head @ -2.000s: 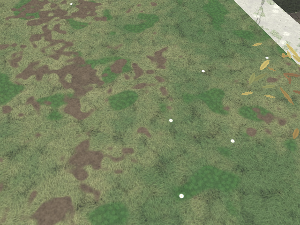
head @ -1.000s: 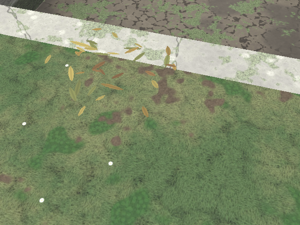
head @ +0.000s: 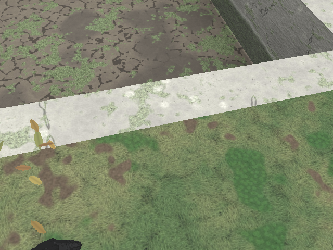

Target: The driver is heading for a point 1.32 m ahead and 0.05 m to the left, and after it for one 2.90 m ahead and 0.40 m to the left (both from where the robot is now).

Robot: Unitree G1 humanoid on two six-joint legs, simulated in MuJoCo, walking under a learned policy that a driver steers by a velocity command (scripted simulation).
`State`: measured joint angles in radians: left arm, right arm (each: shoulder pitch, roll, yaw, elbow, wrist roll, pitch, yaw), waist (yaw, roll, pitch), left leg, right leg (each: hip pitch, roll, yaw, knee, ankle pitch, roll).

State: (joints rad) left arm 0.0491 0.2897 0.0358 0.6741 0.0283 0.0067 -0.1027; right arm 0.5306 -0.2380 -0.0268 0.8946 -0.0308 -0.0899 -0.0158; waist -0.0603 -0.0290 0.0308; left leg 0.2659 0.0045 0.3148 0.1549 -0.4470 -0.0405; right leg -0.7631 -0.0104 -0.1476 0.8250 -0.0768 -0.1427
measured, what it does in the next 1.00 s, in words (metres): walks ahead, turning left: right foot, then left foot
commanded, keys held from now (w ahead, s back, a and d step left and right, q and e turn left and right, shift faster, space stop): w+e+shift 0.12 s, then w+shift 0.02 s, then w+q+shift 0.80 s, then w+shift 0.06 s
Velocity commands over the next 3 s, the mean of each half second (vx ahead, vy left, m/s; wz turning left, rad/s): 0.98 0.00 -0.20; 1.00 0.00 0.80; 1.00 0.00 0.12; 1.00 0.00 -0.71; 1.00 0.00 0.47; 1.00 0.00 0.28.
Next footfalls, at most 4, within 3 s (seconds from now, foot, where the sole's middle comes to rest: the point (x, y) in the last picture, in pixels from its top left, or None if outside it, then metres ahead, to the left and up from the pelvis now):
0.08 right None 0.23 -0.05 -0.75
0.52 left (165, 186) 0.71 -0.03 -0.75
0.94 right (185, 113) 1.11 -0.16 -0.75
1.30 left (130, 102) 1.19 0.12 -0.75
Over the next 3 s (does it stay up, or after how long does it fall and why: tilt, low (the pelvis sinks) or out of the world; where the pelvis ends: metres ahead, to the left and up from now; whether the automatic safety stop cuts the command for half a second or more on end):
stays up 0.94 -0.05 0.01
